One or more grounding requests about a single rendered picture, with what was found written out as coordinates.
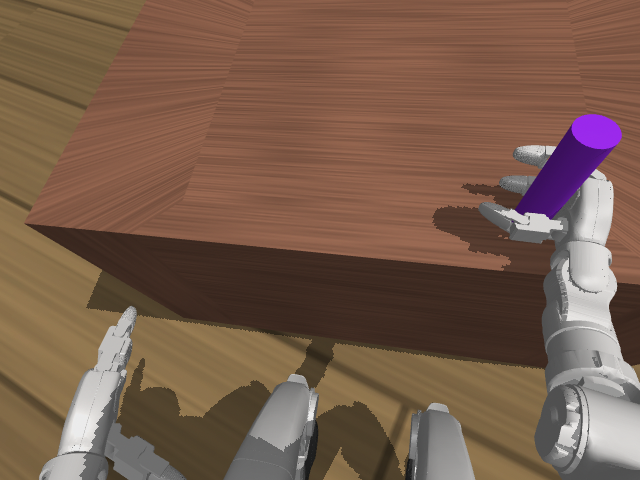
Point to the left robot arm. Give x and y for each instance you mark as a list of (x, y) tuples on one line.
[(79, 465)]

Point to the right robot arm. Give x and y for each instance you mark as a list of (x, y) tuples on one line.
[(589, 427)]

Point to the right robot hand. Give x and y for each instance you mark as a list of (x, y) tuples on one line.
[(586, 216)]

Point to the left robot hand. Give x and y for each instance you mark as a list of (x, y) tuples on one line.
[(90, 424)]

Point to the left robot foot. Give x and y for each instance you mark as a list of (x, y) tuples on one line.
[(311, 453)]

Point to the can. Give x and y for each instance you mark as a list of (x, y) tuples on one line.
[(585, 145)]

